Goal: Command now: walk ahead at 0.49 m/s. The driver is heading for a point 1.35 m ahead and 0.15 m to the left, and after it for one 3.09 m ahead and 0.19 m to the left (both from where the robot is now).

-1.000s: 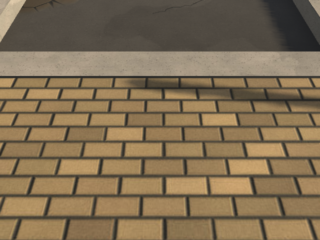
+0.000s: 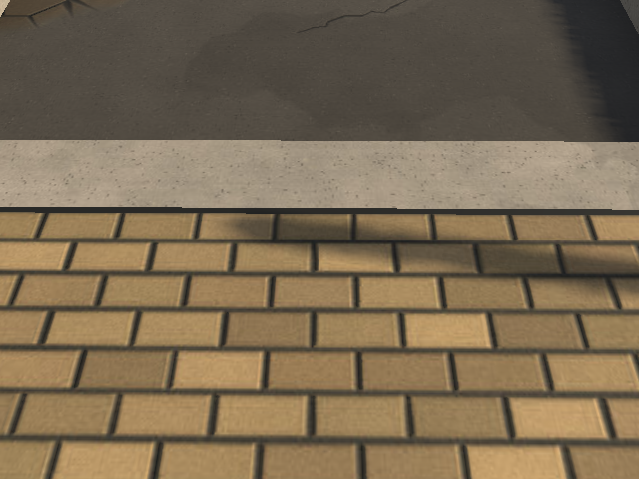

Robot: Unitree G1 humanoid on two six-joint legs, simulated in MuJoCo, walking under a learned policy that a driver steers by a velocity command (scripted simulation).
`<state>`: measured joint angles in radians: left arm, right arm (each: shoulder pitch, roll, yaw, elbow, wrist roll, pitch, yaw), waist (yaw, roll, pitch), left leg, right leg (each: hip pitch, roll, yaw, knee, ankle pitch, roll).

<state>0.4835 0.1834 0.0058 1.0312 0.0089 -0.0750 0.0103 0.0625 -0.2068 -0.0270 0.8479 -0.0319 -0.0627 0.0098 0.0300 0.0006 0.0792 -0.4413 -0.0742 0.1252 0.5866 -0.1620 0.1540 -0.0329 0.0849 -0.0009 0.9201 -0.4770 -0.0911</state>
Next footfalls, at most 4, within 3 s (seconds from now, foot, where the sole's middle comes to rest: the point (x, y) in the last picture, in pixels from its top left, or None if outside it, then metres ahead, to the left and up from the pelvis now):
0.52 right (404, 477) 0.45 -0.12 -0.75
1.08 left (317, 342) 0.75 0.07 -0.75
1.58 right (380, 261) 0.98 -0.08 -0.75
1.92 left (300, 285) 0.90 0.11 -0.75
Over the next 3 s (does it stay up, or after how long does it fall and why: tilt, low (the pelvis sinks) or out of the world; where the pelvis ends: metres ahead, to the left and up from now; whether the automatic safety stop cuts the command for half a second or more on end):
stays up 1.21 0.05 0.03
